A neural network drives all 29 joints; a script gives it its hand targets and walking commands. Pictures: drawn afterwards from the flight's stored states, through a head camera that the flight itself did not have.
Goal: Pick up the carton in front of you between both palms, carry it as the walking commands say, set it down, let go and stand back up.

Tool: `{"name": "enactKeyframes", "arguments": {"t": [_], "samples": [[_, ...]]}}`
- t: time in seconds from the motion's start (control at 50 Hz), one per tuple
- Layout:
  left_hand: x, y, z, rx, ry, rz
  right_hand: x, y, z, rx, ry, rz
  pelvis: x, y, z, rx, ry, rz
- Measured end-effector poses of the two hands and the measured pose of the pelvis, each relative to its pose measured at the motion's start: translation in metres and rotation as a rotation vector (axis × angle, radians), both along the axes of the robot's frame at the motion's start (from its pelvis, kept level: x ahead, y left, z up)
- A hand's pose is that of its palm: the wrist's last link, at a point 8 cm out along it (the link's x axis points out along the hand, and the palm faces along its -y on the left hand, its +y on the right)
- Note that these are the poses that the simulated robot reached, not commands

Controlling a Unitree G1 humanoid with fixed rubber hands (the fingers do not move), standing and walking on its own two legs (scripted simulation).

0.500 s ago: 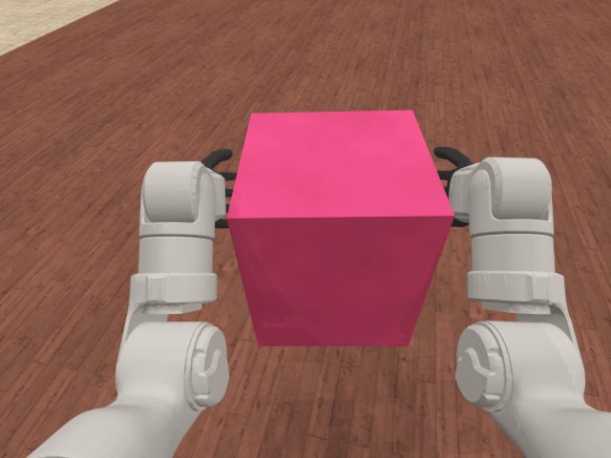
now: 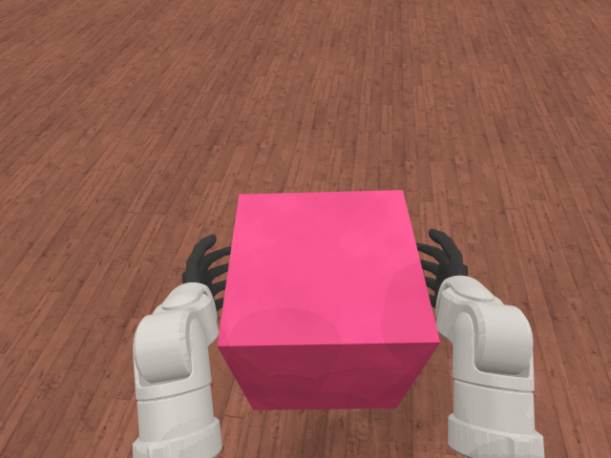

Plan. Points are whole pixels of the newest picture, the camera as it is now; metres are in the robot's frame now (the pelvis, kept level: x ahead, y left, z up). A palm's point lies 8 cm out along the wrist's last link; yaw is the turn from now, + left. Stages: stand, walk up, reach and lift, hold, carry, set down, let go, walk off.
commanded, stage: carry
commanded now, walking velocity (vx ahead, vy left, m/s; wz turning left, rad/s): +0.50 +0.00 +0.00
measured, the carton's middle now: (322, 308) +0.31 +0.01 +0.01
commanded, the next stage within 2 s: none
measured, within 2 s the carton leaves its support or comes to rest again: neither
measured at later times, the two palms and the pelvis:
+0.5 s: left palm (255, 149) +0.57 +0.11 +0.07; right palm (429, 143) +0.59 -0.18 +0.07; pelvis +0.32 -0.05 +0.00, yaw +3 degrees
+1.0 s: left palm (242, 52) +0.90 +0.17 +0.08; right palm (377, 46) +0.90 -0.13 +0.09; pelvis +0.63 +0.02 +0.00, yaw +0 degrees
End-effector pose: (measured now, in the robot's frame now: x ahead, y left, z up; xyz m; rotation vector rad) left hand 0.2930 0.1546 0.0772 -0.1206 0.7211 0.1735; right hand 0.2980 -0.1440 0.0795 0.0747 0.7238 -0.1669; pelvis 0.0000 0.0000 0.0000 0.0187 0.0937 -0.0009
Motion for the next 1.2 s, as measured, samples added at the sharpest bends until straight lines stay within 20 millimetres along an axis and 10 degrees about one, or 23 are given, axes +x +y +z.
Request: {"name": "enactKeyframes", "arguments": {"t": [0.26, 0.4, 0.6, 0.8, 0.92, 1.2], "samples": [[0.133, -0.009, 0.033, 0.041, -0.061, -0.046, 0.13, -0.009, 0.035, -0.04, -0.059, 0.021, 0.167, -0.006, 0.013, -0.031, -0.028, 0.006], [0.236, -0.035, 0.014, 0.084, -0.057, -0.031, 0.238, -0.035, 0.004, -0.007, -0.058, 0.043, 0.275, -0.033, -0.018, -0.036, -0.056, 0.034], [0.323, -0.037, 0.003, 0.082, 0.084, 0.021, 0.342, -0.036, -0.007, -0.006, 0.081, 0.102, 0.373, -0.049, 0.014, 0.0, -0.027, 0.055], [0.459, -0.019, 0.03, 0.074, -0.051, -0.017, 0.466, -0.019, 0.025, -0.024, -0.052, 0.062, 0.504, -0.023, 0.012, -0.014, -0.027, 0.042], [0.558, 0.009, 0.013, 0.029, -0.077, -0.031, 0.559, 0.009, 0.02, -0.063, -0.075, 0.042, 0.594, 0.007, -0.011, -0.005, -0.035, 0.017], [0.728, 0.016, 0.028, 0.036, -0.03, -0.064, 0.719, 0.016, 0.031, -0.046, -0.027, 0.004, 0.754, 0.023, 0.018, -0.038, -0.011, 0.005]]}}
